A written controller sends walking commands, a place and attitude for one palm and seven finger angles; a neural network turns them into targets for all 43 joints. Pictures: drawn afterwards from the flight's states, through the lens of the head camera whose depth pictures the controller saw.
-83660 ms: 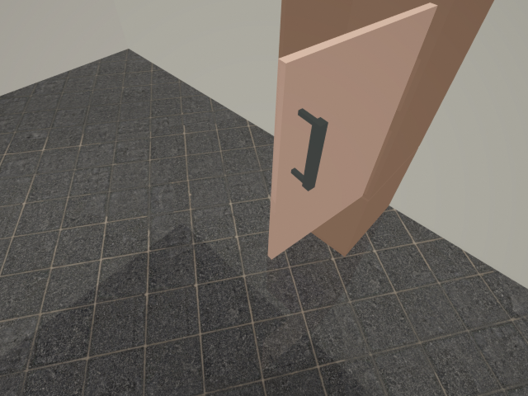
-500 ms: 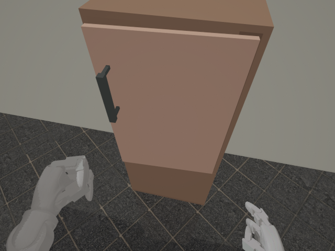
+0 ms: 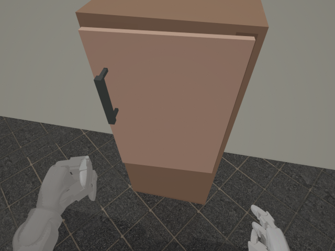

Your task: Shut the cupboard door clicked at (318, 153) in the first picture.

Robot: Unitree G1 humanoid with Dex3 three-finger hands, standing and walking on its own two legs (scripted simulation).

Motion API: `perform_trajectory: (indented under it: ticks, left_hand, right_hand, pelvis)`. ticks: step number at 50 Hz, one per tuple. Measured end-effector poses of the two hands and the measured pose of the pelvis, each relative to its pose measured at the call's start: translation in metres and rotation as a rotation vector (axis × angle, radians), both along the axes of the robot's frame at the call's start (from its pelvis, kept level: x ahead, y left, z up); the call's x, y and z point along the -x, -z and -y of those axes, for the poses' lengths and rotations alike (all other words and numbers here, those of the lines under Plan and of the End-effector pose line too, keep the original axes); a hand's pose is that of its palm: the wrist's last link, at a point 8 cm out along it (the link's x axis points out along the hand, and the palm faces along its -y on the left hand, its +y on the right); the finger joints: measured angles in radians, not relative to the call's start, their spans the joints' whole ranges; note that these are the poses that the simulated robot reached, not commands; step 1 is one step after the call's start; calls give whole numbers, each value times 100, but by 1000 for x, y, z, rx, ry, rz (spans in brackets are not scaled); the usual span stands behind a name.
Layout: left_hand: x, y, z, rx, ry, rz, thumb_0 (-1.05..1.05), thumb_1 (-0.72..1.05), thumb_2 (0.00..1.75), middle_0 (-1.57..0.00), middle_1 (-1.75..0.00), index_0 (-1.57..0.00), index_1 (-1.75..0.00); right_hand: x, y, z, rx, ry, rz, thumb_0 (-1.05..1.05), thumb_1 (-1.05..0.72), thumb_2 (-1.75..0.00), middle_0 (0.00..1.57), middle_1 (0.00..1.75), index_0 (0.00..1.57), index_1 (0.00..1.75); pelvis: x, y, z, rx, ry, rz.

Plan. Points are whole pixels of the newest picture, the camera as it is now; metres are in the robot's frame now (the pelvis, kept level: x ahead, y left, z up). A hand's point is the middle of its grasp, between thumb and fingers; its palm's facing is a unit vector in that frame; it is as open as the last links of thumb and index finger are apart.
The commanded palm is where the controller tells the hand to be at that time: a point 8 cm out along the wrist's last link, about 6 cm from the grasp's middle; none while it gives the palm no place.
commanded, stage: bring the fist close to the handle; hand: left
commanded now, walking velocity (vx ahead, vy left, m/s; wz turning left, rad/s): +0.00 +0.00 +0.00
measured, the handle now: (108, 97) +0.49 +0.21 +0.09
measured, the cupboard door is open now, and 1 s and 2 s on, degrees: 4 4 0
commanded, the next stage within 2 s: push the door shut along its arc in 1.40 s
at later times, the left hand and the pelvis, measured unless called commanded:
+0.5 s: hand (104, 150) +0.31 +0.17 +0.10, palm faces -0.05 -1.00 -0.03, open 3.1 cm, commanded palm +0.29 +0.23 +0.10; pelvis +0.00 -0.01 +0.00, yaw -1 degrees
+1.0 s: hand (114, 123) +0.39 +0.16 +0.10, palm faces -0.06 -1.00 -0.03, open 3.1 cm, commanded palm +0.37 +0.22 +0.10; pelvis -0.01 -0.02 +0.00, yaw -1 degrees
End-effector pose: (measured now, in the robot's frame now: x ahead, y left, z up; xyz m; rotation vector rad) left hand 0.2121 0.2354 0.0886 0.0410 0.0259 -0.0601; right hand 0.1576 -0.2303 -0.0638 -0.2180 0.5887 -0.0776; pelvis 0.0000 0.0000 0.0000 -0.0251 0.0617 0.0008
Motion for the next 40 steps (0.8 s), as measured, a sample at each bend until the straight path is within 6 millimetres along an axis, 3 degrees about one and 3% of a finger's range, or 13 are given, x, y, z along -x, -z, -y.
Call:
perform_trajectory:
  ticks: [4,8,12,20,30,36,40]
  left_hand:
    - [2,9,4,0,21,-60,2,90,90,-130,-150,-130,-150]
    - [-6,-3,-3,-5,-29,28,2,90,90,-130,-150,-130,-150]
    - [-23,-14,-4,-3,-39,100,2,90,90,-130,-150,-130,-150]
    - [-63,2,17,1,54,-29,2,90,90,-130,-150,-130,-150]
    - [-90,-14,2,-6,-30,54,2,90,90,-130,-150,-130,-150]
    - [-105,-3,13,7,21,-9,2,90,90,-130,-150,-130,-150]
    - [-121,-9,19,18,14,29,2,90,90,-130,-150,-130,-150]
  right_hand:
    - [-1,-1,0,0,10,8,1,-90,-90,21,30,20,30]
    - [0,0,0,8,-1,-1,1,-90,-90,21,30,20,30]
    - [2,5,2,10,-7,-23,1,-90,-90,21,30,20,30]
    - [16,13,13,6,53,-71,1,-90,-90,21,30,20,30]
    - [30,16,27,12,79,-137,1,-90,-90,21,30,20,30]
    - [34,21,34,23,92,-170,1,-90,-90,21,30,20,30]
    - [37,22,36,31,103,-186,1,-90,-90,21,30,20,30]
  pelvis:
    - [0,0,1,-4,5,0]
    - [2,0,3,-4,-2,6]
    - [5,1,5,-3,-11,5]
    - [4,-1,6,-14,5,-10]
    - [0,-3,13,-22,16,-14]
    - [3,-3,13,-22,12,-22]
    - [5,-2,15,-25,14,-27]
